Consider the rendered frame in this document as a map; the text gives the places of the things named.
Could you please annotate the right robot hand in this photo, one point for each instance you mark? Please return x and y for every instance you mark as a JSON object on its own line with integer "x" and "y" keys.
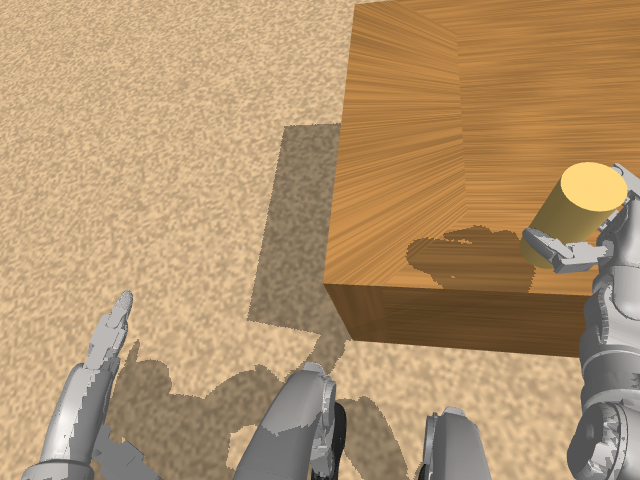
{"x": 618, "y": 243}

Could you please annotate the right robot arm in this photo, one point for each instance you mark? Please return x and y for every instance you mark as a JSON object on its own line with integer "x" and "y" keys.
{"x": 606, "y": 444}

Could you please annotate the left robot foot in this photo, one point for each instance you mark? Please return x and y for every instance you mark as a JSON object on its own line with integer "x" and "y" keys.
{"x": 338, "y": 443}

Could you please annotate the left robot arm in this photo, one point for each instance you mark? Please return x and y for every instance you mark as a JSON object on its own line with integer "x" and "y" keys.
{"x": 59, "y": 469}

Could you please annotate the can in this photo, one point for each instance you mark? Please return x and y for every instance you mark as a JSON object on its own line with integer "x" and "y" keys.
{"x": 585, "y": 196}

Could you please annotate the left robot hand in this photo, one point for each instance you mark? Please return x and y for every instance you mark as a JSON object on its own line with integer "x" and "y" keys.
{"x": 76, "y": 430}

